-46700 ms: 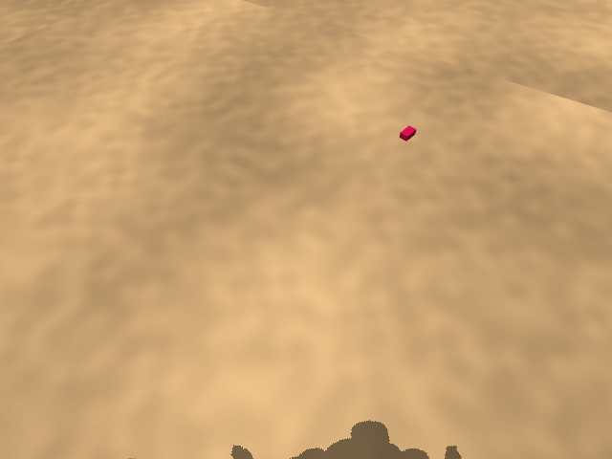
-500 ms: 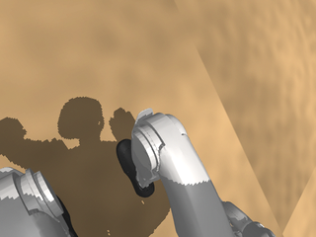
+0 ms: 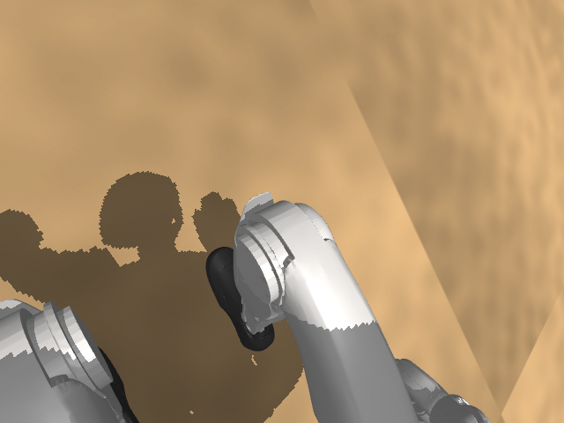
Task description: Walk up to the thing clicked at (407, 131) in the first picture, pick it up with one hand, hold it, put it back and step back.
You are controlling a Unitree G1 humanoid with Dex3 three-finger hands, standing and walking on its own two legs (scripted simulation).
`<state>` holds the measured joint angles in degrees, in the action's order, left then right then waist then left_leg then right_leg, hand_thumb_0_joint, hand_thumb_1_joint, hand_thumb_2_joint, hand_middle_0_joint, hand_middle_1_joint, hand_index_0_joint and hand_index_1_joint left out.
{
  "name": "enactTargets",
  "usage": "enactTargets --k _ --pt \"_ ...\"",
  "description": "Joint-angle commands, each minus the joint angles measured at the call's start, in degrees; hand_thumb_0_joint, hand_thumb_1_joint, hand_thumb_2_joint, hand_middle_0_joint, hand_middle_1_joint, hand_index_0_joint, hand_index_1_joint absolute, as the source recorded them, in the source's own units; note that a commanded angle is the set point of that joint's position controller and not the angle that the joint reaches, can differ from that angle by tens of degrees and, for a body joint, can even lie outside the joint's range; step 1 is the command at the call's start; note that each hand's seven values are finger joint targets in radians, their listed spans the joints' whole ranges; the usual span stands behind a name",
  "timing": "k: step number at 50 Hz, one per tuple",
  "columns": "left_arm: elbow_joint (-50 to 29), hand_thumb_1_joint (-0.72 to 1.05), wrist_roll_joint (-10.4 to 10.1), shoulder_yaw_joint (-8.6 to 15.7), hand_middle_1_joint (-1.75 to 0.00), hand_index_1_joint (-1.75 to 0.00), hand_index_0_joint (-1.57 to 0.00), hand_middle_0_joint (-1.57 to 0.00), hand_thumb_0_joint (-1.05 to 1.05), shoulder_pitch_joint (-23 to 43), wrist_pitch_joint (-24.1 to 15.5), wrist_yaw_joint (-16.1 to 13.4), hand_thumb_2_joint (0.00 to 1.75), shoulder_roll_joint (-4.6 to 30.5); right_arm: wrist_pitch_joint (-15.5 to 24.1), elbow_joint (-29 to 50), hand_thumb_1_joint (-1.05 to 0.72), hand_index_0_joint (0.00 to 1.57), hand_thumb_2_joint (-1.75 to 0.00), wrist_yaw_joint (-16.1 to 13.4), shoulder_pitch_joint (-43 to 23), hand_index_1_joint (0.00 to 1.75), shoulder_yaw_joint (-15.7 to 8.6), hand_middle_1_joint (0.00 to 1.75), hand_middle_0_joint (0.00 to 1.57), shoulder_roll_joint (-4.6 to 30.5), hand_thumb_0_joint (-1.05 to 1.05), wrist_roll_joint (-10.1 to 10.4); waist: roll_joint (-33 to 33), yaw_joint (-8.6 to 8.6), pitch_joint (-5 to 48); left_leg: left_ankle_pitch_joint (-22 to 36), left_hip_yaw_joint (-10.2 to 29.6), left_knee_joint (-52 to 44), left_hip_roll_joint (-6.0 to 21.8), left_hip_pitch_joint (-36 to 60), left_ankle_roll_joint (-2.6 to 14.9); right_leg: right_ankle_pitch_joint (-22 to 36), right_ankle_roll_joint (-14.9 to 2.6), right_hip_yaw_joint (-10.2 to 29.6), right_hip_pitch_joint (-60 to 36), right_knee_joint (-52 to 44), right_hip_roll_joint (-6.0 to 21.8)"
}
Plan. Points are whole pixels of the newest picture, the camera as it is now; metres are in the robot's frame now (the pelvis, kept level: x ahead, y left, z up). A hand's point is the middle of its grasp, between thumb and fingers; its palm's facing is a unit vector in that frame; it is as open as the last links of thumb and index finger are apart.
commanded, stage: open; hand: left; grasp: from above
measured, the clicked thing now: out of the picture +0.50 +0.33 -0.30
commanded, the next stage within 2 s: withdraw in 0.08 s
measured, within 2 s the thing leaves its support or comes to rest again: neither
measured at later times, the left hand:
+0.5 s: hand out of the picture +0.51 +0.36 -0.19, palm faces -0.30 -0.09 -0.95, open 13.1 cm
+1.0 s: hand out of the picture +0.47 +0.36 -0.11, palm faces -0.49 -0.10 -0.86, open 12.1 cm
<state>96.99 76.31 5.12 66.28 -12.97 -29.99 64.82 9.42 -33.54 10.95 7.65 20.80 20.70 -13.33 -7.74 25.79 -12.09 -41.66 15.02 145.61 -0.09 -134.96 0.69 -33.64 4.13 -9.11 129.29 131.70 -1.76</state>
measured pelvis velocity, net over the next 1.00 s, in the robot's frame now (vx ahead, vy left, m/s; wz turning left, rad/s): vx -0.01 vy -0.01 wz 0.11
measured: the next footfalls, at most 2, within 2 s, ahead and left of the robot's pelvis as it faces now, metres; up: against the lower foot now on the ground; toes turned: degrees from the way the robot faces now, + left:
none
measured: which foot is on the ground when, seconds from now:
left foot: down 0.00-1.00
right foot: down 0.00-1.00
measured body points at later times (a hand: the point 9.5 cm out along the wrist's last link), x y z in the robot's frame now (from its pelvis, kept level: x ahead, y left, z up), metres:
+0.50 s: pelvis +0.01 +0.00 +0.01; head +0.28 +0.13 +0.34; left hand +0.52 +0.36 -0.13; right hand +0.04 -0.26 -0.04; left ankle +0.06 +0.12 -0.28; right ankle +0.14 -0.13 -0.28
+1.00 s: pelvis -0.01 -0.01 +0.04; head +0.24 +0.11 +0.39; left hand +0.49 +0.36 -0.06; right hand +0.07 -0.29 -0.03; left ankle +0.06 +0.12 -0.28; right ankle +0.14 -0.13 -0.28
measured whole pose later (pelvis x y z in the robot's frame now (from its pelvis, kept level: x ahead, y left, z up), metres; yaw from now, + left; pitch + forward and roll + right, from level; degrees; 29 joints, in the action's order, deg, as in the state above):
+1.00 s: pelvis -0.01 -0.01 +0.04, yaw +6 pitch +34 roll -12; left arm 77.9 70.1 -0.7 66.0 -12.0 -6.0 53.1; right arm -3.7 -32.0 5.2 9.8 10.7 20.6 -7.3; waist -0.7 18.7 -2.3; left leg -37.3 9.4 135.2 -1.3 -132.2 0.6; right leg -32.8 2.3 -5.1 127.6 126.1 1.0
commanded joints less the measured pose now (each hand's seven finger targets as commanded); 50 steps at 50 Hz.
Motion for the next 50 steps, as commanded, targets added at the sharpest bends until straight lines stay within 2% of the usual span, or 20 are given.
enactTargets --k 1,10,14,16,17,18,20,24,25,26,27,28,29,31,35,36,39,44,48,50 --pt "-7.97 -0.29 -1.15 0.83 -0.82 -0.82 -0.25 -0.25 0.0 14.49 -0.19 -1.52 0.8 12.0 -0.46 -2.21 -0.89 0.2 -0.9 -0.48 12.24 0.3 -5.39 0.3 0.2 19.21 0.0 -0.06 34.49 4.16 36.46 16.81 -4.03 -15.46 2.95 30.7 -1.3 13.11 -5.13 -6.86 -19.56 -8.81 -1.21" --pt "-7.88 -0.35 -1.44 0.77 -0.86 -0.85 -0.23 -0.22 0.0 13.58 -0.39 -1.64 0.85 13.02 -0.93 -2.03 -0.9 0.2 -0.9 -1.08 11.94 0.3 -5.87 0.3 0.2 19.57 0.0 0.07 35.14 3.45 37.42 15.84 -4.75 -16.28 2.84 30.56 -1.18 12.63 -5.3 -6.75 -21.86 -9.31 -1.8" --pt "-12.93 -0.33 -0.78 3.69 -0.82 -0.82 -0.24 -0.24 0.0 16.33 -0.17 -2.17 0.84 15.83 -1.11 -2.22 -0.9 0.2 -0.9 -0.83 13.1 0.3 -6.63 0.3 0.2 19.86 0.0 -0.01 38.99 2.47 40.8 18.52 -4.45 -16.34 2.94 33.82 -1.75 13.99 -5.61 -6.7 -21.01 -8.59 -1.23" --pt "-11.4 -0.33 -0.92 3.17 -0.81 -0.82 -0.24 -0.25 0.0 15.77 0.96 -1.86 0.84 14.35 -0.9 -1.76 -0.9 0.2 -0.9 -0.69 12.82 0.3 -7.07 0.3 0.2 19.46 0.0 0.07 35.96 3.02 38.41 15.17 -5.65 -16.01 2.53 30.38 -1.04 12.26 -5.46 -6.3 -20.82 -9.58 -1.54" --pt "-15.49 -0.34 -1.16 4.98 -0.82 -0.82 -0.24 -0.24 0.0 17.51 1.31 -1.97 0.85 16.17 -0.99 -1.99 -0.9 0.2 -0.9 -0.66 13.63 0.3 -7.73 0.3 0.2 19.62 0.0 0.2 38.51 2.01 41.04 16.28 -5.71 -16.48 2.59 31.82 -1.33 13.15 -5.63 -6.11 -21.57 -9.73 -1.35" --pt "-17.17 -0.35 -1.31 4.17 -0.82 -0.83 -0.23 -0.24 0.0 18.1 2.09 -1.36 0.85 14.89 -0.7 -1.64 -0.9 0.2 -0.9 -0.51 13.75 0.3 -9.13 0.3 0.2 20.11 0.0 0.34 40.97 1.48 43.22 16.74 -6.26 -16.77 2.42 33.89 -1.37 13.27 -5.83 -5.44 -21.55 -9.56 -1.27" --pt "-22.85 -0.36 -2.11 5.37 -0.82 -0.83 -0.22 -0.23 0.0 17.48 3.46 -0.13 0.86 14.37 -0.8 -1.64 -0.9 0.2 -0.9 -0.04 13.33 0.3 -10.98 0.3 0.2 19.69 0.0 1.06 44.46 -1.36 49.44 19.59 -5.94 -17.49 2.5 37.78 -2.15 14.09 -6.4 -5.6 -20.66 -9.41 -0.93" --pt "-25.53 -0.37 -4.3 2.58 -0.84 -0.85 -0.2 -0.21 0.0 13.36 7.01 5.44 0.88 7.58 -2.62 -1.81 -0.9 0.2 -0.9 1.13 14.79 0.3 -13.51 0.3 0.2 17.06 0.0 3.21 41.6 -3.38 52.27 19.55 -8.12 -19.11 1.51 33.43 -0.97 14.87 -6.29 -4.11 -22.41 -10.11 -1.28" --pt "-28.27 -0.38 -4.88 0.77 -0.85 -0.85 -0.2 -0.21 0.0 14.83 7.6 7.33 0.88 4.96 -3.18 -1.25 -0.9 0.2 -0.9 1.24 14.34 0.3 -14.05 0.3 0.2 16.6 0.0 3.84 40.52 -3.58 52.26 18.99 -8.76 -19.22 1.19 31.86 -0.57 14.8 -6.33 -3.7 -22.24 -10.78 -1.28" --pt "-26.8 -0.37 -5.31 1.32 -0.85 -0.85 -0.21 -0.21 0.0 12.0 8.38 9.05 0.88 4.34 -3.87 -2.25 -0.9 0.2 -0.9 1.11 15.67 0.3 -15.09 0.3 0.2 17.01 0.0 4.17 38.94 -3.75 51.06 19.42 -8.93 -19.6 1.08 31.58 -0.7 14.94 -6.44 -3.38 -21.71 -11.34 -0.91" --pt "-27.72 -0.36 -6.08 0.14 -0.84 -0.85 -0.21 -0.21 0.0 10.71 8.97 11.11 0.87 2.43 -4.61 -1.67 -0.9 0.2 -0.9 1.08 15.58 0.3 -15.53 0.3 0.2 16.78 0.0 4.66 37.45 -4.22 50.45 18.52 -8.85 -20.98 0.8 31.6 -0.6 13.63 -6.61 -3.23 -20.94 -11.79 -0.86" --pt "-29.3 -0.36 -6.6 -1.23 -0.85 -0.86 -0.21 -0.21 0.0 11.99 9.26 13.09 0.88 -0.01 -5.46 -1.59 -0.9 0.2 -0.9 1.01 16.01 0.3 -15.89 0.3 0.2 16.47 0.0 4.96 36.52 -3.66 49.87 18.27 -8.9 -21.88 0.63 31.82 -0.61 13.36 -6.83 -3.02 -21.17 -12.53 -0.72" --pt "-29.35 -0.37 -6.7 -0.07 -0.86 -0.86 -0.2 -0.21 0.0 11.99 9.7 14.66 0.89 1.64 -6.53 -1.75 -0.9 0.2 -0.9 0.6 16.85 0.3 -16.74 0.3 0.2 16.98 0.0 5.46 34.52 -3.79 49.63 17.57 -8.68 -22.72 0.46 31.76 -0.39 12.71 -6.95 -2.84 -21.49 -13.21 -0.73" --pt "-31.7 -0.34 -8.16 -2.77 -0.82 -0.83 -0.23 -0.24 0.0 14.07 9.71 18.31 0.87 -2.97 -8.25 -0.14 -0.9 0.2 -0.9 -0.16 16.25 0.3 -17.1 0.3 0.2 15.87 0.0 6.04 32.55 -3.55 49.38 16.78 -8.56 -24.05 0.08 32.06 -0.49 11.59 -7.39 -2.39 -21.56 -14.23 -0.42" --pt "-32.83 -0.25 -8.32 -3.7 -0.74 -0.75 -0.31 -0.32 0.0 16.47 8.49 23.43 0.8 -3.17 -11.2 0.3 -0.9 0.2 -0.9 -2.65 16.78 0.3 -17.45 0.3 0.2 15.34 0.0 6.55 28.29 -2.7 45.63 15.1 -9.3 -24.48 -0.82 30.1 -0.2 8.81 -7.72 -1.36 -21.19 -16.81 0.17" --pt "-30.28 -0.24 -8.13 -2.64 -0.73 -0.74 -0.32 -0.33 0.0 14.46 8.3 24.18 0.79 -1.24 -11.79 0.39 -0.9 0.2 -0.9 -3.2 16.28 0.3 -17.51 0.3 0.2 15.19 0.0 6.52 26.48 -3.17 45.11 13.68 -9.71 -24.67 -0.81 29.16 0.05 7.24 -7.56 -1.06 -21.98 -17.36 0.13" --pt "-29.99 -0.2 -8.34 -3.14 -0.7 -0.72 -0.35 -0.36 0.0 15.25 6.12 25.57 0.77 -1.3 -13.03 1.05 -0.9 0.2 -0.9 -4.71 15.57 0.3 -16.72 0.3 0.2 14.13 0.0 6.47 24.28 -3.29 43.68 11.85 -10.43 -24.86 -1.14 27.67 0.41 5.2 -7.37 -0.64 -22.13 -18.51 0.46" --pt "-28.02 -0.16 -7.45 -3.6 -0.66 -0.67 -0.39 -0.4 0.0 16.75 2.12 24.76 0.73 -0.83 -13.9 1.29 -0.89 0.2 -0.9 -6.34 14.59 0.3 -15.23 0.3 0.2 13.18 0.0 5.95 24.28 -3.63 45.61 11.23 -10.84 -24.24 -0.94 27.59 0.67 5.09 -6.83 -0.41 -22.72 -17.85 0.37" --pt "-26.34 -0.12 -6.59 -5.05 -0.62 -0.63 -0.42 -0.43 0.0 17.79 -0.7 21.23 0.69 -3.18 -13.58 0.62 -0.9 0.2 -0.9 -6.87 14.45 0.3 -14.46 0.3 0.2 13.64 0.0 5.65 26.78 -3.25 45.33 10.58 -9.89 -24.45 -0.64 29.65 0.12 4.83 -6.94 -1.51 -18.93 -16.18 0.34" --pt "-26.16 -0.12 -5.9 -4.34 -0.62 -0.63 -0.42 -0.43 0.0 19.67 -1.79 18.69 0.69 -1.42 -13.24 0.51 -0.89 0.2 -0.9 -6.96 14.4 0.3 -14.11 0.3 0.2 14.36 0.0 5.26 28.93 -3.09 46.33 11.84 -9.6 -23.66 -0.8 30.41 -0.16 6.26 -6.95 -1.84 -18.4 -15.01 0.42"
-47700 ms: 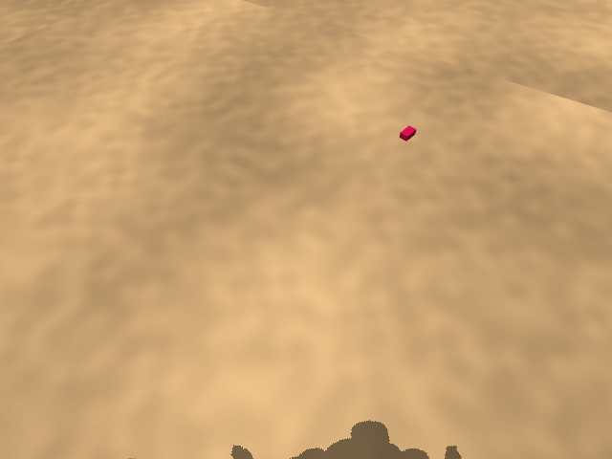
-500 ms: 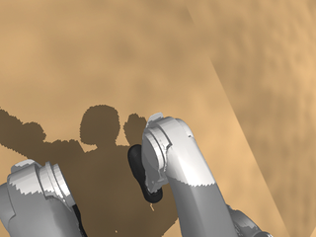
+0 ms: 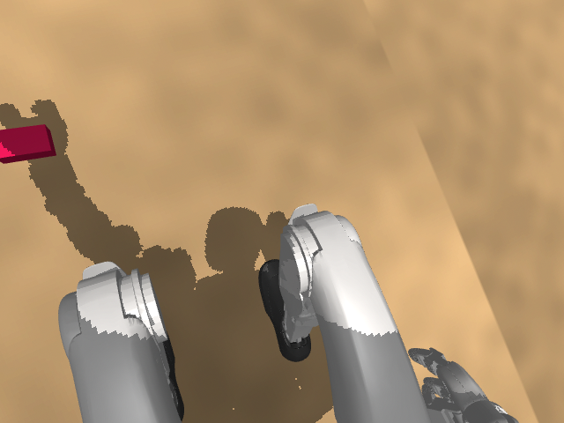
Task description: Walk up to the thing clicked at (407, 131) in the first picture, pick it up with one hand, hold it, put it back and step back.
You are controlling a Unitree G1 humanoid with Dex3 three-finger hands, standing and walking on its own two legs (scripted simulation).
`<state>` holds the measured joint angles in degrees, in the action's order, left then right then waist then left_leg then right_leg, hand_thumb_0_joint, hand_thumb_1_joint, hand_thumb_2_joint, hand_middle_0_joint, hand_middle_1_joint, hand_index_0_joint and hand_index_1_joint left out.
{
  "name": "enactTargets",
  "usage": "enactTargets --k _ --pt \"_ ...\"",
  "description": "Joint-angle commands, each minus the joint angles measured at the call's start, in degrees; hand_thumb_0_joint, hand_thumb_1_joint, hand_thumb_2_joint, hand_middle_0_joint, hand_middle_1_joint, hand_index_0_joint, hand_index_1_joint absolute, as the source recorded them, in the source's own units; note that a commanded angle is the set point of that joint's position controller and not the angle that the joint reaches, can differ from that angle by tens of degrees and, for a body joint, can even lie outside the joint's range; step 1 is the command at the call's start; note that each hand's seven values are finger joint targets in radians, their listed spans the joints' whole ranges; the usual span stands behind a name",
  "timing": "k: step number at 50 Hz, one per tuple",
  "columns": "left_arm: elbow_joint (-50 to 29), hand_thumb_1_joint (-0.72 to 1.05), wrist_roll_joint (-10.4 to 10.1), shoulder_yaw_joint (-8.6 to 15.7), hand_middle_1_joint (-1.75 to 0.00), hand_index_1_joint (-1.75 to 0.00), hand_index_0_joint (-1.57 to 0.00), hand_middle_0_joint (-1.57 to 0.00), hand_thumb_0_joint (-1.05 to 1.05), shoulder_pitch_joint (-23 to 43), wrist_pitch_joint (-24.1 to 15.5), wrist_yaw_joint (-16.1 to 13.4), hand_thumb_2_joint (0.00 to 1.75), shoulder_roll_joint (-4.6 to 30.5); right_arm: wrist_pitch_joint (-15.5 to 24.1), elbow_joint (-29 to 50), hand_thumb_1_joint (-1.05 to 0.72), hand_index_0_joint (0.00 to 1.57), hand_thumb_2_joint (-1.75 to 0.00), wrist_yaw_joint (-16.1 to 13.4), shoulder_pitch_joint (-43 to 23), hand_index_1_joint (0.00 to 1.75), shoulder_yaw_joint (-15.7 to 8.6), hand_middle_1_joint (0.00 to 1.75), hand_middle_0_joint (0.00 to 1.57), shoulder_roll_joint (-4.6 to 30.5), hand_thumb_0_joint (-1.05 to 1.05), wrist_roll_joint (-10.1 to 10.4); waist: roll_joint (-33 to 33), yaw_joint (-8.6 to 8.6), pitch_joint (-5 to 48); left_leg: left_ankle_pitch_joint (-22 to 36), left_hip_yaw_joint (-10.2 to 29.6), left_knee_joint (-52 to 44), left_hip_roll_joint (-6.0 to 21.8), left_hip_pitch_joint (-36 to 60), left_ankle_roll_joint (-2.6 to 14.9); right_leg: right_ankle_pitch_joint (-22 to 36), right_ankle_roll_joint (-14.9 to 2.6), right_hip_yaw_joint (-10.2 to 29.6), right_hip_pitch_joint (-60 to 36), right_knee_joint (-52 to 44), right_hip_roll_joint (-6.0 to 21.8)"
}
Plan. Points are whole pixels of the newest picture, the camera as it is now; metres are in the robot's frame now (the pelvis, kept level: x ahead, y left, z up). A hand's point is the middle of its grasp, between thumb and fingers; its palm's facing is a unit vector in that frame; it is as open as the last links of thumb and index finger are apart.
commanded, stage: withdraw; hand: left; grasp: from above
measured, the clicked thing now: (24, 144) +0.54 +0.28 -0.33
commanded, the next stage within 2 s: home in 0.16 s
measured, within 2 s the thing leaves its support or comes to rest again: neither
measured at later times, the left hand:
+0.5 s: hand out of the picture +0.52 +0.33 -0.14, palm faces -0.42 -0.09 -0.90, open 11.2 cm
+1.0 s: hand out of the picture +0.34 +0.27 +0.06, palm faces -0.18 -0.73 -0.66, open 7.5 cm
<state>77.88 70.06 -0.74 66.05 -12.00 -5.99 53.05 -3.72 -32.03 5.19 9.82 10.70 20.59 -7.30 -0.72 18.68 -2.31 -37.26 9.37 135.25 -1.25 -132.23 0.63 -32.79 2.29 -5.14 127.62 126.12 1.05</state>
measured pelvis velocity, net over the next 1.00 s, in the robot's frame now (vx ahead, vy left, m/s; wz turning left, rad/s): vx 0.02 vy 0.00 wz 0.12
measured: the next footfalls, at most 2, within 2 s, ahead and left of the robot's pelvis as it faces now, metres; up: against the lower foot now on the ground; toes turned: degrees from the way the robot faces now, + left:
none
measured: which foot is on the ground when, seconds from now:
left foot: down 0.00-1.00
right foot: down 0.00-1.00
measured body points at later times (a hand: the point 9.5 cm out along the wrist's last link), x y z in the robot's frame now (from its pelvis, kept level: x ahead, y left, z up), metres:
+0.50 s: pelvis +0.01 +0.00 +0.00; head +0.27 +0.07 +0.36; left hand +0.54 +0.33 -0.09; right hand +0.05 -0.27 -0.09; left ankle +0.08 +0.12 -0.31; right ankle +0.13 -0.13 -0.31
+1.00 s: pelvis +0.02 +0.00 +0.17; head +0.18 +0.05 +0.58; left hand +0.35 +0.31 +0.10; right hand +0.24 -0.23 +0.06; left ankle +0.08 +0.12 -0.31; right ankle +0.13 -0.14 -0.31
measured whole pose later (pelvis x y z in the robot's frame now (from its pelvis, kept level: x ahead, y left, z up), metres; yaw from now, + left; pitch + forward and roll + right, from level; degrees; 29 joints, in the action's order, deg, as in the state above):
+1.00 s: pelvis +0.02 +0.00 +0.17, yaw +7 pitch +32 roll -5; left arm 26.1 24.2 1.7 15.5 8.2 -1.3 26.0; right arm -0.2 -31.6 0.8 3.8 0.0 14.9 1.5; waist 2.2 4.0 11.4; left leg -37.2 4.7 105.1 -0.2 -99.7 0.1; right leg -33.8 2.2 -2.4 98.0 100.2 2.1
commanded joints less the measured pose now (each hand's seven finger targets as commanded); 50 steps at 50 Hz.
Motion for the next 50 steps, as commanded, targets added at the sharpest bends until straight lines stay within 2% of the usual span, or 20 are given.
enactTargets --k 1,7,10,11,12,13,16,17,20,21,24,25,28,31,33,37,39,47,48,50 --pt "-6.81 -0.13 1.08 2.02 -0.63 -0.63 -0.42 -0.42 0.0 20.4 -2.93 -6.86 0.69 11.26 0.16 -1.02 -0.9 0.2 -0.9 -1.13 12.45 0.3 -3.94 0.3 0.2 14.39 0.0 -0.89 22.77 3.56 37.99 7.79 -3.97 -13.4 0.32 28.63 -0.19 5.92 -5.06 -5.85 -16.77 -8.64 -2.44" --pt "-6.19 -0.1 4.4 7.52 -0.59 -0.6 -0.44 -0.45 0.0 25.14 -1.73 -15.66 0.66 16.84 2.84 -1.2 -0.9 0.2 -0.9 -0.31 13.72 0.3 -4.66 0.3 0.2 15.47 0.0 -1.82 28.81 3.32 41.91 9.04 -3.66 -12.87 0.38 32.53 -0.73 7.64 -5.01 -6.46 -14.84 -5.92 -2.01" --pt "-6.85 -0.02 4.63 8.71 -0.65 -0.67 -0.35 -0.34 0.0 24.14 0.7 -17.32 0.76 16.81 4.29 -1.48 -0.88 0.2 -0.9 0.21 14.13 0.3 -5.49 0.3 0.2 14.88 0.0 -1.73 30.93 2.26 44.76 8.34 -4.41 -13.16 0.43 33.73 -0.47 7.53 -4.93 -5.78 -14.74 -5.87 -1.82" --pt "-7.39 -0.1 4.61 9.0 -0.62 -0.62 -0.42 -0.42 0.0 23.65 1.51 -17.41 0.68 17.21 4.69 -1.42 -0.89 0.2 -0.9 0.44 14.17 0.3 -5.72 0.3 0.2 14.95 0.0 -1.57 31.49 2.28 46.46 8.49 -4.52 -13.29 0.41 33.75 -0.41 7.71 -4.94 -5.81 -15.36 -5.75 -1.86" --pt "-9.13 -0.02 4.03 9.0 -0.66 -0.68 -0.34 -0.34 0.0 23.65 2.39 -17.27 0.76 17.58 4.84 -1.25 -0.88 0.2 -0.9 0.61 13.9 0.3 -5.97 0.3 0.2 14.45 0.0 -1.19 31.88 1.38 50.17 8.5 -5.03 -13.26 0.52 34.34 -0.03 8.17 -4.87 -5.37 -17.18 -5.91 -2.15" --pt "-8.87 -0.1 3.53 9.27 -0.62 -0.62 -0.42 -0.42 0.0 20.8 3.55 -16.79 0.68 17.12 5.04 -1.41 -0.89 0.2 -0.9 0.79 14.23 0.3 -6.39 0.3 0.2 14.36 0.0 -0.64 31.7 0.6 50.24 9.27 -5.25 -13.88 0.39 34.72 0.03 8.88 -4.79 -5.02 -17.74 -6.06 -1.97" --pt "-8.17 -0.02 1.76 8.45 -0.64 -0.66 -0.32 -0.32 0.0 16.53 6.31 -13.84 0.77 14.79 4.79 -2.8 -0.89 0.2 -0.9 1.33 15.43 0.3 -7.45 0.3 0.2 13.88 0.0 -0.17 28.18 0.87 48.64 11.59 -5.71 -13.77 0.33 33.31 0.29 10.19 -4.9 -4.69 -18.48 -7.2 -2.21" --pt "-9.28 -0.1 0.77 8.11 -0.66 -0.65 -0.39 -0.39 0.0 15.62 6.76 -12.48 0.7 14.18 4.38 -3.06 -0.89 0.2 -0.89 1.27 15.44 0.3 -7.82 0.3 0.2 13.85 0.0 0.09 27.27 0.18 48.81 12.59 -6.04 -13.66 0.27 32.58 0.44 10.67 -5.03 -4.41 -19.1 -7.93 -2.28" --pt "-10.78 0.11 -2.09 7.32 -0.52 -0.53 -0.21 -0.22 0.0 10.28 7.43 -7.78 0.86 11.74 3.11 -3.1 -0.89 0.2 -0.9 1.32 16.04 0.3 -8.42 0.3 0.2 13.15 0.0 0.7 22.34 -0.38 45.89 12.65 -6.66 -14.11 0.0 28.45 0.93 10.47 -4.9 -3.94 -22.54 -10.04 -2.18" --pt "-11.7 0.19 -2.87 10.48 -0.49 -0.5 -0.2 -0.22 0.0 7.69 7.45 -6.48 0.87 15.21 2.66 -2.11 -0.89 0.2 -0.9 1.13 15.91 0.3 -9.27 0.3 0.2 14.0 0.0 0.95 20.01 -1.17 45.89 12.4 -6.64 -14.46 -0.08 28.01 1.05 9.88 -4.96 -3.65 -24.06 -10.93 -2.09" --pt "-19.7 0.43 -7.23 7.33 -0.39 -0.4 -0.2 -0.2 0.0 3.36 6.68 -1.01 0.84 6.76 1.54 -1.31 -0.89 0.2 -0.9 1.21 16.28 0.3 -11.0 0.3 0.2 13.29 0.0 1.84 21.69 -3.38 48.4 14.96 -6.62 -17.09 -0.33 32.67 0.15 10.81 -5.67 -3.31 -25.03 -12.73 -1.47" --pt "-24.38 0.51 -8.85 10.09 -0.37 -0.38 -0.19 -0.2 0.0 1.85 6.4 -0.08 0.85 9.73 1.27 0.12 -0.9 0.2 -0.9 1.12 15.54 0.3 -11.89 0.3 0.2 13.68 0.0 2.21 21.82 -4.87 51.42 15.22 -6.49 -18.25 -0.11 34.93 0.09 10.36 -5.57 -3.18 -26.23 -12.95 -1.44" --pt "-33.47 0.72 -14.54 11.89 -0.29 -0.29 -0.19 -0.19 0.0 -6.12 6.35 2.69 0.82 7.9 0.06 0.41 -0.9 0.2 -0.9 0.96 15.08 0.3 -14.1 0.3 0.2 12.91 0.0 3.51 21.41 -8.77 55.99 16.93 -6.92 -21.07 -0.49 39.28 -0.18 11.47 -5.86 -1.82 -28.82 -14.76 -1.06" --pt "-44.45 0.89 -21.9 10.68 -0.3 -0.3 -0.2 -0.2 0.0 -9.12 7.4 3.79 0.89 1.64 -0.53 1.28 -0.9 0.2 -0.9 0.16 12.47 0.3 -14.91 0.3 0.2 10.53 0.0 4.97 19.24 -8.95 53.35 11.28 -5.31 -26.11 -0.36 40.36 0.46 8.27 -5.22 -1.2 -28.21 -18.2 -0.94" --pt "-46.07 0.9 -25.86 11.36 -0.3 -0.3 -0.2 -0.2 0.0 -14.2 8.81 4.0 0.9 -0.14 -0.61 1.19 -0.9 0.2 -0.9 -0.48 10.83 0.3 -15.62 0.3 0.2 10.15 0.0 5.69 16.08 -9.4 50.16 8.04 -4.58 -28.51 -0.23 40.56 0.87 6.33 -4.9 -0.83 -28.45 -20.66 -1.0" --pt "-53.81 0.9 -33.14 8.89 -0.3 -0.3 -0.2 -0.2 0.0 -21.55 11.47 4.56 0.9 -6.65 0.25 2.06 -0.9 0.2 -0.9 -1.58 7.65 0.3 -16.44 0.3 0.2 8.04 0.0 6.79 13.7 -10.95 50.23 3.18 -4.42 -34.79 0.73 43.98 1.39 4.32 -3.83 -0.09 -33.91 -25.25 -1.07" --pt "-56.33 0.9 -35.9 7.16 -0.3 -0.3 -0.2 -0.2 0.0 -23.84 12.56 4.56 0.9 -9.34 1.02 2.43 -0.9 0.2 -0.9 -2.29 6.16 0.3 -16.52 0.3 0.2 7.32 0.0 7.27 13.64 -10.65 48.54 2.97 -3.82 -37.94 1.2 47.04 1.19 4.45 -3.64 -0.02 -35.26 -27.26 -0.99" --pt "-62.77 0.9 -46.61 7.58 -0.3 -0.3 -0.2 -0.2 0.0 -37.62 18.41 2.63 0.9 -15.17 4.92 4.31 -0.9 0.2 -0.9 -5.58 0.67 0.3 -15.14 0.3 0.2 4.57 0.0 8.91 10.0 -12.58 44.01 2.23 -3.65 -48.42 1.33 57.68 0.7 3.35 -3.42 1.0 -45.62 -37.94 -0.75" --pt "-64.32 0.9 -48.07 6.36 -0.3 -0.3 -0.2 -0.2 0.0 -39.44 18.96 2.57 0.9 -17.44 5.59 4.6 -0.9 0.2 -0.9 -5.92 0.07 0.3 -15.03 0.3 0.2 4.21 0.0 9.03 9.94 -12.08 43.14 2.84 -4.0 -49.54 1.22 58.64 0.65 3.7 -3.41 1.29 -47.12 -39.42 -0.63" --pt "-65.43 0.9 -51.11 7.1 -0.3 -0.3 -0.2 -0.2 0.0 -43.4 20.42 2.08 0.9 -18.32 6.72 4.91 -0.9 0.2 -0.9 -6.65 -0.81 0.3 -14.61 0.3 0.2 3.4 0.0 9.32 9.15 -12.84 42.32 5.62 -4.78 -51.09 1.14 60.97 0.57 5.2 -3.47 1.83 -50.82 -42.06 -0.71"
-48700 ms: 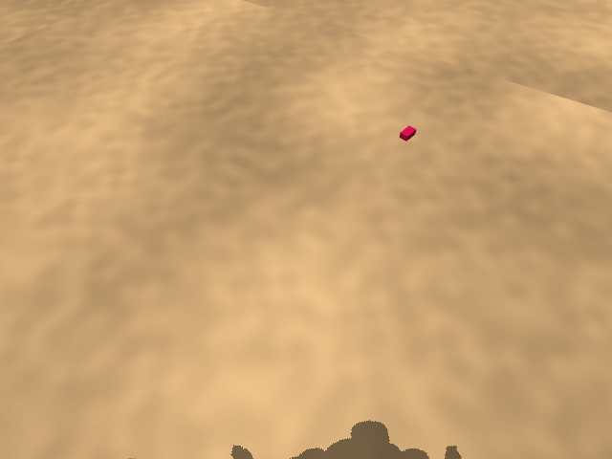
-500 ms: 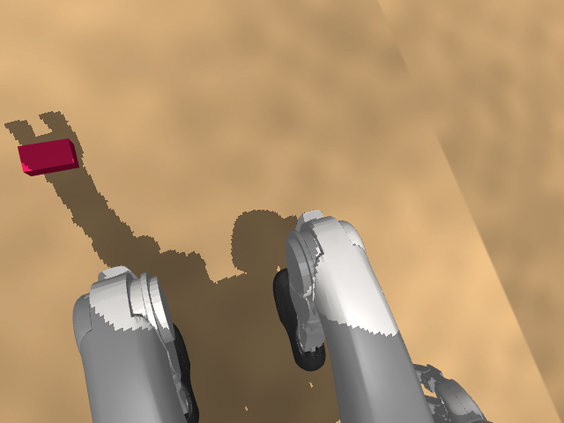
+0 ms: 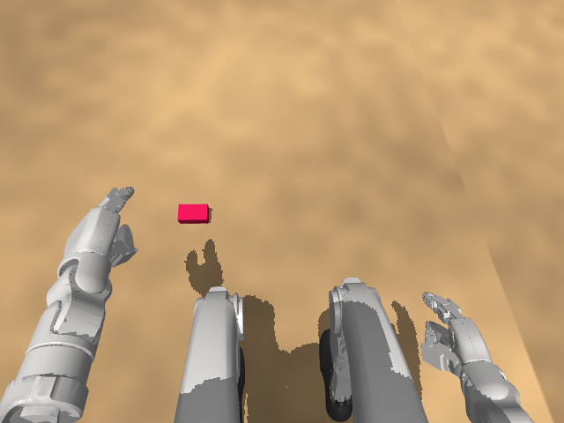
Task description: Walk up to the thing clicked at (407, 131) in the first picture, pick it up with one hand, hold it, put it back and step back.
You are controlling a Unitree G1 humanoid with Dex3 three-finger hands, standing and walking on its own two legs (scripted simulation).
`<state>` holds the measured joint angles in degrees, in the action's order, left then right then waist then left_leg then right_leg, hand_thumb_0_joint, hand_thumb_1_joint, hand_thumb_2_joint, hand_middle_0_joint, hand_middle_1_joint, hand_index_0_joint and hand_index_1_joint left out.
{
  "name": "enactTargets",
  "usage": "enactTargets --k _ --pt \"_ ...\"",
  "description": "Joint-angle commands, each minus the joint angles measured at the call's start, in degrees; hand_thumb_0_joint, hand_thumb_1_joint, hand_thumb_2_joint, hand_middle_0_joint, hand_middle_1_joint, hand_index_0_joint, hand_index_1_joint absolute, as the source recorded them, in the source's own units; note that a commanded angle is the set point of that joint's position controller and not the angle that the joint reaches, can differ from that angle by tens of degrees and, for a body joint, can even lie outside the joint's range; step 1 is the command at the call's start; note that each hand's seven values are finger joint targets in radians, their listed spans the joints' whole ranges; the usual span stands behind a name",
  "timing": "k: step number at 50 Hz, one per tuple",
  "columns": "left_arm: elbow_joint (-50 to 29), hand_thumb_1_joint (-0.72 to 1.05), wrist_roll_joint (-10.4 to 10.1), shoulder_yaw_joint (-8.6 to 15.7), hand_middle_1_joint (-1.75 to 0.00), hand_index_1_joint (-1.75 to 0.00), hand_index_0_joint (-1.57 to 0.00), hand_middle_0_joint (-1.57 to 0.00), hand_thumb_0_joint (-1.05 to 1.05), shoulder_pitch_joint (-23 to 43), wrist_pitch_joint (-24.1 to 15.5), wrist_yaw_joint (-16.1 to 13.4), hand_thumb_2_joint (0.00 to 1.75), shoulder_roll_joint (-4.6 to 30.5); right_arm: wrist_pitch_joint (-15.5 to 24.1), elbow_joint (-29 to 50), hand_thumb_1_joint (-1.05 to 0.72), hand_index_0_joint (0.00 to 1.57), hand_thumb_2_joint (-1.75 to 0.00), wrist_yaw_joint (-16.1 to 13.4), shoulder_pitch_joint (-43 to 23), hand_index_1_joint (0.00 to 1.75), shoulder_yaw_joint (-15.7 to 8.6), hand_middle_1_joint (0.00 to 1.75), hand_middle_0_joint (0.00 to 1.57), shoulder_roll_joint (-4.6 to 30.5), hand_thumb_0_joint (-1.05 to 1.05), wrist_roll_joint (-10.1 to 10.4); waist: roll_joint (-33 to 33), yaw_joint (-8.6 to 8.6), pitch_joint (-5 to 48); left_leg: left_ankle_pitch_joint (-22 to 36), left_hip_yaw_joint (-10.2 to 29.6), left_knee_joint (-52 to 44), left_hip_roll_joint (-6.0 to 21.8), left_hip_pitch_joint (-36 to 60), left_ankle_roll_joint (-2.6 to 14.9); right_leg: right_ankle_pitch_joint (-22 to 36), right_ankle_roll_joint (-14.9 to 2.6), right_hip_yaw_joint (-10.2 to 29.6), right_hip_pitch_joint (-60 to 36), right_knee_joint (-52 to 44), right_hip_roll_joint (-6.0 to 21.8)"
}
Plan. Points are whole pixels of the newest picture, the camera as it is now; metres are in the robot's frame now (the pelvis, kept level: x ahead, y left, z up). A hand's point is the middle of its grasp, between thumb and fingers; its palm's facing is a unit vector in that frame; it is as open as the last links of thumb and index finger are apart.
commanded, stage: home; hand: left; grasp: from above
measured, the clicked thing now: (193, 213) +0.55 +0.22 -0.50
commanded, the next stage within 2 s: none
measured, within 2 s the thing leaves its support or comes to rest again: neither
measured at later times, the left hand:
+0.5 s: hand (99, 301) +0.26 +0.18 +0.10, palm faces +0.08 -0.97 -0.24, open 7.4 cm
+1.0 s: hand (66, 348) +0.22 +0.18 +0.15, palm faces +0.11 -0.97 -0.20, open 7.4 cm
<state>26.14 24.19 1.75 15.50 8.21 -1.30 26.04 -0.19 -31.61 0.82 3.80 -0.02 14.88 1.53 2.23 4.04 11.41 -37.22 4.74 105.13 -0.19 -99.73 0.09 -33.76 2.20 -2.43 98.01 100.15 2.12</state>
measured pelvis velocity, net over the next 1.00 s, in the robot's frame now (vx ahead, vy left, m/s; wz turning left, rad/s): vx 0.07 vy -0.01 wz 0.06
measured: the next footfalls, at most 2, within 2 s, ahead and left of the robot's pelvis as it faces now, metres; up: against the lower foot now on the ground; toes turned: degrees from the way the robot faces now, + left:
none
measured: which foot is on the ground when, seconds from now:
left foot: down 0.00-1.00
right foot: down 0.00-1.00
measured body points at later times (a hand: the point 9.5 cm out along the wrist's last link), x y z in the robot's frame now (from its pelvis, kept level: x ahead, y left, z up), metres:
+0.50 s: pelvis +0.05 -0.01 +0.17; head +0.11 +0.01 +0.61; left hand +0.25 +0.24 +0.11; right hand +0.20 -0.25 +0.09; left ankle +0.07 +0.11 -0.48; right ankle +0.09 -0.14 -0.48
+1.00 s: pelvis +0.07 -0.01 +0.20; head +0.09 -0.01 +0.65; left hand +0.21 +0.23 +0.17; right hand +0.26 -0.24 +0.15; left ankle +0.07 +0.11 -0.48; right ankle +0.09 -0.14 -0.48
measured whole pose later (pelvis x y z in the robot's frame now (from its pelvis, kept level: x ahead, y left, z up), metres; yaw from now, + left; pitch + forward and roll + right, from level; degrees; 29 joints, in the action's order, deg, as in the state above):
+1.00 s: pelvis +0.07 -0.01 +0.20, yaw +3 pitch +10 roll -3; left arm -6.9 -2.6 1.8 -28.5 26.2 -0.9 12.5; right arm 14.7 -30.0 -10.5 14.9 2.4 12.8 0.3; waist 2.6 1.8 8.8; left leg -28.2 4.2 57.6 1.5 -39.0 -1.0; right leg -25.4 0.9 -3.8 37.5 53.5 1.0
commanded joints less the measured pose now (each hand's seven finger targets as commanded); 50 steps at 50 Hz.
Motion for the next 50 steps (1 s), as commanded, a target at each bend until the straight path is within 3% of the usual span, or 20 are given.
enactTargets --k 1,4,6,7,11,12,16,18,19,21,23,26,27,33,38,46,50 --pt "-15.3 0.9 -6.77 4.67 -0.3 -0.3 -0.2 -0.2 0.0 5.45 0.77 -2.92 0.9 7.71 3.64 4.73 -0.9 0.2 -0.9 -2.67 5.19 0.3 -3.72 0.3 0.2 8.9 0.0 0.56 5.83 1.94 28.62 6.57 0.06 -22.11 -0.01 29.81 1.1 6.93 -3.35 -0.63 -23.26 -17.32 -1.69" --pt "-15.64 0.9 -10.92 3.9 -0.3 -0.3 -0.2 -0.2 0.0 -1.15 2.81 -3.28 0.9 4.61 4.9 5.31 -0.9 0.2 -0.9 -3.63 4.33 0.3 -2.99 0.3 0.2 7.71 0.0 0.7 4.44 2.06 23.94 6.91 0.13 -26.11 0.2 32.59 1.09 6.98 -3.22 -0.17 -27.39 -21.76 -1.78" --pt "-17.85 0.9 -13.88 5.43 -0.3 -0.3 -0.2 -0.2 0.0 -4.38 3.99 -3.64 0.9 4.69 5.59 5.98 -0.9 0.2 -0.9 -4.14 4.08 0.3 -2.86 0.3 0.2 7.35 0.0 0.82 3.4 1.21 23.94 7.84 0.05 -28.63 0.24 35.58 1.14 7.57 -3.2 0.32 -31.42 -24.84 -1.85" --pt "-19.61 0.9 -15.17 4.29 -0.3 -0.3 -0.2 -0.2 0.0 -5.78 4.51 -3.61 0.9 3.24 6.01 6.15 -0.9 0.2 -0.9 -4.39 4.19 0.3 -2.61 0.3 0.2 6.85 0.0 0.71 4.09 1.82 23.19 8.46 -0.25 -29.89 0.26 36.63 1.15 8.24 -3.15 0.44 -33.19 -26.27 -1.96" --pt "-23.68 0.9 -19.67 5.42 -0.3 -0.3 -0.2 -0.2 0.0 -12.27 7.06 -4.33 0.9 1.19 7.5 6.82 -0.9 0.2 -0.9 -5.84 5.04 0.3 -1.62 0.3 0.2 5.84 0.0 0.98 3.1 0.75 21.08 10.01 0.29 -35.68 0.52 43.03 0.97 9.72 -3.07 0.69 -40.06 -31.97 -2.1" --pt "-24.94 0.9 -20.41 4.54 -0.3 -0.3 -0.2 -0.2 0.0 -13.94 7.66 -4.3 0.9 -0.27 7.86 6.86 -0.9 0.2 -0.9 -6.28 5.51 0.3 -1.47 0.3 0.2 5.57 0.0 0.81 3.75 1.17 20.02 11.05 0.35 -37.0 0.66 44.38 0.86 10.68 -3.03 0.59 -41.3 -33.23 -2.21" --pt "-28.34 0.9 -23.7 4.79 -0.3 -0.3 -0.2 -0.2 0.0 -19.33 9.88 -4.53 0.9 -3.21 9.31 6.98 -0.9 0.2 -0.9 -8.31 6.69 0.3 -0.64 0.3 0.2 5.06 0.0 0.69 4.15 0.7 16.33 13.45 1.1 -42.55 1.07 50.43 0.39 12.75 -2.92 0.29 -46.28 -37.88 -2.34" --pt "-30.29 0.9 -25.15 5.94 -0.3 -0.3 -0.2 -0.2 0.0 -23.15 11.04 -4.6 0.9 -3.57 9.98 7.8 -0.9 0.2 -0.9 -9.32 7.69 0.3 -0.28 0.3 0.2 4.94 0.0 0.58 3.69 -0.25 15.32 14.06 0.75 -44.91 0.82 53.17 0.46 13.38 -2.85 0.13 -49.94 -40.96 -2.49" --pt "-31.11 0.9 -25.69 4.74 -0.3 -0.3 -0.2 -0.2 0.0 -24.62 11.53 -4.44 0.9 -4.94 10.34 7.82 -0.9 0.2 -0.9 -9.68 7.74 0.3 0.01 0.3 0.2 4.48 0.0 0.53 3.16 0.31 13.18 13.79 0.57 -46.24 0.78 53.34 0.51 13.27 -2.74 0.05 -51.3 -42.69 -2.58" --pt "-33.47 0.9 -26.72 5.47 -0.3 -0.3 -0.2 -0.2 0.0 -27.77 12.56 -4.24 0.9 -5.22 11.14 8.22 -0.9 0.2 -0.9 -10.44 8.71 0.3 0.05 0.3 0.2 4.59 0.0 0.34 3.42 -0.34 11.74 14.94 0.1 -48.6 0.77 56.1 0.44 14.25 -2.71 -0.1 -54.09 -45.21 -2.7" --pt "-35.6 0.9 -27.54 4.43 -0.3 -0.3 -0.2 -0.2 0.0 -30.91 13.32 -3.87 0.9 -6.83 11.87 8.84 -0.9 0.2 -0.9 -10.95 9.2 0.3 0.2 0.3 0.2 4.2 0.0 0.21 3.2 -0.18 9.63 15.64 0.09 -51.06 0.77 57.86 0.31 14.8 -2.57 -0.47 -56.47 -47.5 -2.89" --pt "-38.9 0.9 -27.93 4.91 -0.3 -0.3 -0.2 -0.2 0.0 -36.65 14.63 -3.49 0.9 -6.83 12.87 10.01 -0.9 0.2 -0.9 -11.76 9.82 0.3 0.21 0.3 0.2 3.91 0.0 0.14 2.56 -0.99 7.52 17.76 -1.08 -53.36 0.38 60.28 0.47 16.13 -2.56 -0.86 -60.27 -51.1 -3.23" --pt "-40.67 0.9 -28.09 3.88 -0.3 -0.3 -0.2 -0.2 0.0 -37.75 14.8 -3.2 0.9 -7.55 13.2 10.25 -0.9 0.2 -0.9 -11.88 9.89 0.3 0.19 0.3 0.2 3.65 0.0 0.0 2.37 -0.85 7.24 18.9 -1.54 -53.72 0.21 60.95 0.51 16.99 -2.47 -0.98 -61.2 -51.97 -3.26" --pt "-43.97 0.9 -27.69 3.61 -0.3 -0.3 -0.2 -0.2 0.0 -42.6 15.55 -1.67 0.9 -7.88 15.04 10.97 -0.9 0.2 -0.9 -12.39 9.47 0.3 -0.17 0.3 0.2 3.86 0.0 -0.46 0.42 -1.17 2.52 18.31 -1.11 -57.35 0.36 63.04 0.71 15.69 -2.33 -2.05 -62.83 -54.98 -3.66" --pt "-43.87 0.9 -27.4 3.1 -0.3 -0.3 -0.2 -0.2 0.0 -41.82 15.54 -0.5 0.9 -8.13 16.55 10.64 -0.9 0.2 -0.9 -12.47 9.13 0.3 -0.49 0.3 0.2 4.04 0.0 -0.91 -1.42 -0.51 0.25 17.04 -2.18 -57.6 -0.29 63.09 1.11 14.16 -2.13 -1.88 -63.01 -56.56 -3.35" --pt "-44.23 0.9 -26.58 3.64 -0.3 -0.3 -0.2 -0.2 0.0 -41.7 14.79 -0.04 0.9 -7.33 17.98 9.62 -0.9 0.2 -0.9 -12.31 8.54 0.3 -0.78 0.3 0.2 4.27 0.0 -1.45 -0.24 -1.25 2.47 20.55 -2.5 -56.8 -0.48 65.28 0.84 17.76 -1.94 -1.63 -64.66 -55.67 -3.06" --pt "-44.16 0.9 -26.48 3.94 -0.3 -0.3 -0.2 -0.2 0.0 -41.72 14.63 -0.12 0.9 -6.92 17.98 9.35 -0.9 0.2 -0.9 -12.17 8.35 0.3 -0.79 0.3 0.2 4.6 0.0 -1.38 1.69 -1.86 1.16 19.17 -2.02 -58.05 -0.23 65.21 0.47 16.23 -2.2 -1.8 -64.0 -55.44 -3.25"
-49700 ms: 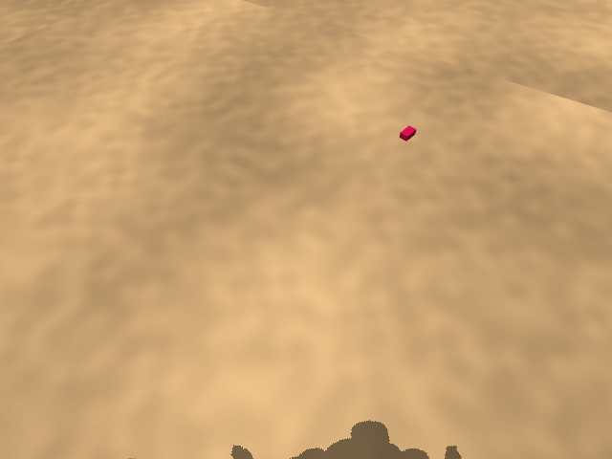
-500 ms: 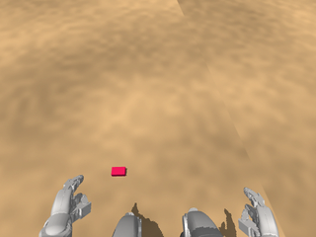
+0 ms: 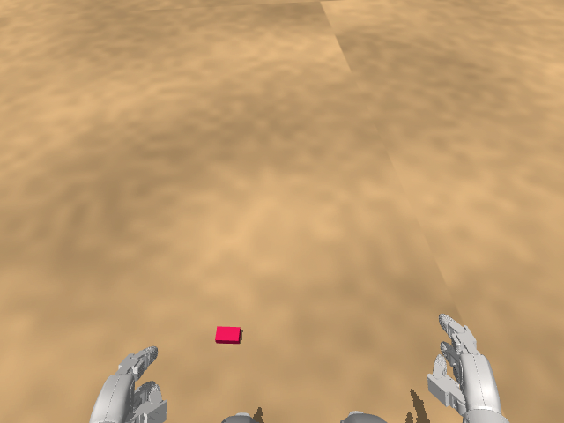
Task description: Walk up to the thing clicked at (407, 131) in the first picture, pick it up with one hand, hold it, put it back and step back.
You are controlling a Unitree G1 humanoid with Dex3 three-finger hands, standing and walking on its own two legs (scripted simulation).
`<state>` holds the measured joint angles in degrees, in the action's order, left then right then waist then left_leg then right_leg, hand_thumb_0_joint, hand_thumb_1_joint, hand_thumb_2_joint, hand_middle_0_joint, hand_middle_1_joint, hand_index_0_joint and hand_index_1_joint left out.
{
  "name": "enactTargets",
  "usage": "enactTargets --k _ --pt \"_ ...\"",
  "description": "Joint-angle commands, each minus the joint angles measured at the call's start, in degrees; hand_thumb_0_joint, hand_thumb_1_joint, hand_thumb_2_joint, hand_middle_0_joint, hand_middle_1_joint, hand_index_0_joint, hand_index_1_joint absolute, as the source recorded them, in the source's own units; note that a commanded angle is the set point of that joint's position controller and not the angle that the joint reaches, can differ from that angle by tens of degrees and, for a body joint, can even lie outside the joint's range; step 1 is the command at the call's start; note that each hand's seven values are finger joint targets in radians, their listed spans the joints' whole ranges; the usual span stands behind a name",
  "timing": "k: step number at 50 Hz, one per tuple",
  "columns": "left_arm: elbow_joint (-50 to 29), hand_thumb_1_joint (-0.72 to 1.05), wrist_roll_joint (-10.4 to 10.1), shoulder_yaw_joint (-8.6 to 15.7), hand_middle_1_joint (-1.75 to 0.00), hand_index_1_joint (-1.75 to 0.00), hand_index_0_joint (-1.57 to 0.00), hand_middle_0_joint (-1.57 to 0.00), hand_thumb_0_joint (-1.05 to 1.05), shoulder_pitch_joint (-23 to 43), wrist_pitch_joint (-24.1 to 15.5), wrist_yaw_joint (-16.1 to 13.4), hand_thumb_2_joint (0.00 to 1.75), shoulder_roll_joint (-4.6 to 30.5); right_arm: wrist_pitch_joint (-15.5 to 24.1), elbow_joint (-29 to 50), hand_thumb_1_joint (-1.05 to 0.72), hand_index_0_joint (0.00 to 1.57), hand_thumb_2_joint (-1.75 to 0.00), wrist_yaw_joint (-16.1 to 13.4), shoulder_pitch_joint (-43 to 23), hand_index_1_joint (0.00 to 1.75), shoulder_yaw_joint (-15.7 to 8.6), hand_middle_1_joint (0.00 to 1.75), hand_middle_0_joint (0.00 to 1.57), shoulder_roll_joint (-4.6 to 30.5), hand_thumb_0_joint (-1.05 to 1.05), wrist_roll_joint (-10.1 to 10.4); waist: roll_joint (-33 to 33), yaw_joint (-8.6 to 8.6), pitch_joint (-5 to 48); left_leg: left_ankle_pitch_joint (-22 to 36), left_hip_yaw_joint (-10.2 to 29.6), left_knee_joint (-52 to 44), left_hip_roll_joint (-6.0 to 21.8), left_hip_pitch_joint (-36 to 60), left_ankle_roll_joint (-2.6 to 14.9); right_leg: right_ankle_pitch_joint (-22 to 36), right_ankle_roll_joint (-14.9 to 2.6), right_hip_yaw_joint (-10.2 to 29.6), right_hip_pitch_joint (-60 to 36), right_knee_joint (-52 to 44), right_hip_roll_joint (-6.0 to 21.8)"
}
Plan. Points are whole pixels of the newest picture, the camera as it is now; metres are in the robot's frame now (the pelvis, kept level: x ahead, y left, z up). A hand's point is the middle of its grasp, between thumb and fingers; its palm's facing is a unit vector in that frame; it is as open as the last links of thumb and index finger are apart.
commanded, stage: home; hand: left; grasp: from above
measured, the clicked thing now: (228, 335) +0.49 +0.20 -0.70
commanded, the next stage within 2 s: stand in 1.70 s
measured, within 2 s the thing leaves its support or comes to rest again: neither
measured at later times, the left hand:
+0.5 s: hand (169, 400) +0.17 +0.17 -0.05, palm faces +0.03 -0.98 -0.21, open 7.4 cm
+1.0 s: hand (165, 404) +0.16 +0.18 -0.05, palm faces +0.03 -0.98 -0.21, open 7.4 cm
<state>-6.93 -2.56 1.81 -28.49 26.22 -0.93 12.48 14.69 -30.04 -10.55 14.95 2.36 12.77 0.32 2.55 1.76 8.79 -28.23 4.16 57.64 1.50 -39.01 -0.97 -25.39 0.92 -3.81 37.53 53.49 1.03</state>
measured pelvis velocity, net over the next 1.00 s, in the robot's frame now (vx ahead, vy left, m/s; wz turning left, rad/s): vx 0.00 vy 0.00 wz -0.01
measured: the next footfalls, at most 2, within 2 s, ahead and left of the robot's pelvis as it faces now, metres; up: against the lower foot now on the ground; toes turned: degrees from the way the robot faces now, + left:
none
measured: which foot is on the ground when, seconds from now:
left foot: down 0.00-1.00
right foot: down 0.00-1.00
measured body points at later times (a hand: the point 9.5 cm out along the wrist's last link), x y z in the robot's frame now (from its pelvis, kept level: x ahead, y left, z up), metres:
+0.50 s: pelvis +0.01 +0.00 +0.00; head +0.02 +0.00 +0.45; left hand +0.17 +0.23 -0.03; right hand +0.16 -0.25 -0.07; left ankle +0.01 +0.13 -0.68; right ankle +0.01 -0.13 -0.68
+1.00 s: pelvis +0.00 +0.00 +0.00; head +0.02 +0.00 +0.45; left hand +0.16 +0.23 -0.03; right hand +0.16 -0.25 -0.06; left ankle +0.01 +0.13 -0.68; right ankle +0.01 -0.13 -0.68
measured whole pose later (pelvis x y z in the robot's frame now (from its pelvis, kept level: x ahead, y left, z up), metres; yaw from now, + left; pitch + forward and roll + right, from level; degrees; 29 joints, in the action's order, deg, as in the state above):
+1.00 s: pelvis +0.00 +0.00 +0.00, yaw +0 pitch +9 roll -3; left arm -7.0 -2.7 1.6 -28.3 26.4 -1.0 12.7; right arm 14.5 -31.2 -10.6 16.5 2.0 12.6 0.5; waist 2.8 2.1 8.9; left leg -28.6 3.8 57.8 1.8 -38.7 -1.0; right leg -25.6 0.9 -3.4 37.5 53.7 0.7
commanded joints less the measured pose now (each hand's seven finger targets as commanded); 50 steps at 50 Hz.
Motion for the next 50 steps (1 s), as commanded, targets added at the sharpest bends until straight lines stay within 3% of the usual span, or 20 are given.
enactTargets --k 1,5,15,20,26,35,39,42,47,50 --pt "-10.86 0.9 0.2 3.2 -0.3 -0.3 -0.2 -0.2 0.0 1.99 -3.31 -0.46 0.9 6.19 3.1 7.85 -0.9 0.2 -0.9 -0.74 -2.99 0.3 -3.15 0.3 0.2 6.76 0.0 -0.09 1.28 0.73 4.13 10.41 -1.13 -10.84 -1.71 4.84 1.47 7.94 -1.03 -0.6 -3.48 -8.62 -2.29" --pt "-11.05 0.9 0.05 3.42 -0.3 -0.3 -0.2 -0.2 0.0 0.92 -3.45 -0.52 0.9 6.08 2.97 7.75 -0.9 0.2 -0.9 -0.71 -2.47 0.3 -3.3 0.3 0.2 6.63 0.0 -0.19 1.6 0.46 6.39 14.47 -1.35 -9.89 -1.77 5.49 1.3 11.22 -1.17 -0.43 -4.96 -7.67 -2.3" --pt "-9.63 0.9 -0.31 3.95 -0.3 -0.3 -0.2 -0.2 0.0 1.11 -3.49 -0.57 0.9 6.07 2.99 7.5 -0.9 0.2 -0.9 -0.83 -2.42 0.3 -3.4 0.3 0.2 6.67 0.0 -0.18 -0.89 0.43 4.43 12.55 -1.68 -9.58 -1.75 4.3 1.69 10.19 -0.74 -0.29 -4.69 -8.65 -2.19" --pt "-9.83 0.9 -0.24 3.48 -0.3 -0.3 -0.2 -0.2 0.0 1.48 -3.44 -0.48 0.9 5.94 3.09 7.18 -0.9 0.2 -0.9 -0.86 -2.25 0.3 -3.53 0.3 0.2 6.85 0.0 -0.18 -0.76 0.68 5.05 14.41 -1.43 -9.6 -1.53 4.84 1.49 11.41 -0.9 -0.32 -4.84 -8.12 -2.27" --pt "-9.88 0.9 -0.2 3.6 -0.3 -0.3 -0.2 -0.2 0.0 1.82 -3.21 -0.4 0.9 6.0 2.98 7.47 -0.9 0.2 -0.9 -0.76 -2.43 0.3 -3.47 0.3 0.2 6.53 0.0 -0.16 0.03 0.49 4.14 11.37 -1.82 -9.84 -1.74 4.1 1.66 9.22 -0.78 0.01 -4.28 -8.93 -2.08" --pt "-10.66 0.9 0.17 3.55 -0.3 -0.3 -0.2 -0.2 0.0 1.62 -3.0 -0.45 0.9 6.34 3.15 7.6 -0.9 0.2 -0.9 -0.93 -2.41 0.3 -3.63 0.3 0.2 6.59 0.0 -0.05 -0.29 0.42 5.47 11.73 -2.07 -9.42 -1.75 4.63 1.71 9.43 -0.78 0.18 -4.56 -8.82 -1.94" --pt "-10.56 0.9 0.13 3.28 -0.3 -0.3 -0.2 -0.2 0.0 2.4 -2.95 -0.37 0.9 6.23 3.25 7.45 -0.9 0.2 -0.9 -0.95 -2.56 0.3 -3.53 0.3 0.2 6.67 0.0 -0.05 0.64 0.83 3.68 10.14 -1.7 -10.12 -1.53 4.29 1.59 7.91 -0.79 -0.05 -3.54 -8.69 -2.08" --pt "-11.89 0.9 0.11 3.7 -0.3 -0.3 -0.2 -0.2 0.0 1.99 -2.97 -0.62 0.9 6.75 3.14 7.82 -0.9 0.2 -0.9 -1.03 -2.42 0.3 -3.63 0.3 0.2 6.63 0.0 0.01 0.04 0.49 5.68 12.17 -1.77 -9.53 -1.59 4.86 1.66 9.7 -0.86 -0.09 -4.52 -8.45 -2.09" --pt "-10.32 0.9 -0.02 3.14 -0.3 -0.3 -0.2 -0.2 0.0 1.99 -2.66 -0.5 0.9 6.11 3.15 7.83 -0.9 0.2 -0.9 -1.0 -2.77 0.3 -3.35 0.3 0.2 6.53 0.0 0.03 -0.57 0.37 2.86 8.61 -1.87 -9.98 -1.67 2.96 1.8 6.63 -0.75 -0.15 -3.39 -9.15 -2.02" --pt "-10.95 0.9 -0.02 3.38 -0.3 -0.3 -0.2 -0.2 0.0 1.5 -2.8 -0.42 0.9 6.45 3.12 7.82 -0.9 0.2 -0.9 -0.95 -2.6 0.3 -3.58 0.3 0.2 6.79 0.0 0.02 0.66 0.42 4.25 9.0 -1.41 -10.53 -1.43 3.91 1.56 6.76 -0.88 -0.23 -3.51 -8.53 -2.23"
